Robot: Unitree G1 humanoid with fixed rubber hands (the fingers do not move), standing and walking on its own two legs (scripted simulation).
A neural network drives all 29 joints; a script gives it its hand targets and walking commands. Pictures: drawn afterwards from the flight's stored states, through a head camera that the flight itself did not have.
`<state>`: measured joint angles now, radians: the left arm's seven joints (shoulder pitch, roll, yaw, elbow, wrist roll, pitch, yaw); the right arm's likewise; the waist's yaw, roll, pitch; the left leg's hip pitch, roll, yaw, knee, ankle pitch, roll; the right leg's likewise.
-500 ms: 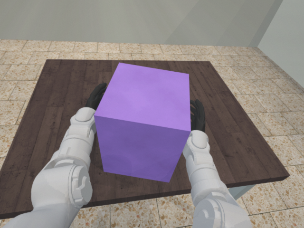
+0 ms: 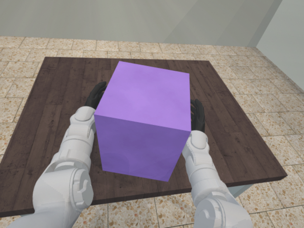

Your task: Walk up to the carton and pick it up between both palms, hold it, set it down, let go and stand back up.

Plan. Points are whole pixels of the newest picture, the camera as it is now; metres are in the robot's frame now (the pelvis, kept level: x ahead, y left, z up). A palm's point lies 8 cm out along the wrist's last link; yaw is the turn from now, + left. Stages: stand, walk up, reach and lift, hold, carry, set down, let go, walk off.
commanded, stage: reach and lift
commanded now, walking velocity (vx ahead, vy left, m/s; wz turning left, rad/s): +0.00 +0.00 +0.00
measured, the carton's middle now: (144, 123) +0.40 +0.00 +0.06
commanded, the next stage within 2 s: none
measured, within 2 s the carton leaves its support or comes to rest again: leaves its support in 0.22 s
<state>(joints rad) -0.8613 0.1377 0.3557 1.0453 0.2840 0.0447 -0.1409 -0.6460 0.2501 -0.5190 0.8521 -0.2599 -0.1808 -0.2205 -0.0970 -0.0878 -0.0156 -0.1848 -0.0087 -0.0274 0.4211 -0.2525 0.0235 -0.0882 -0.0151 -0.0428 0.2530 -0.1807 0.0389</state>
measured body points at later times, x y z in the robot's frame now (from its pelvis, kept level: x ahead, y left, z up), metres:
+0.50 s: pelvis -0.03 +0.00 +0.00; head -0.03 +0.05 +0.45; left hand +0.42 +0.12 +0.13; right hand +0.34 -0.16 +0.10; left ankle -0.02 +0.09 -0.75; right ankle -0.03 -0.15 -0.75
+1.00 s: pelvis -0.02 -0.02 +0.00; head -0.02 +0.03 +0.45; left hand +0.42 +0.12 +0.13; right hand +0.36 -0.16 +0.10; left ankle -0.02 +0.09 -0.75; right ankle -0.03 -0.15 -0.75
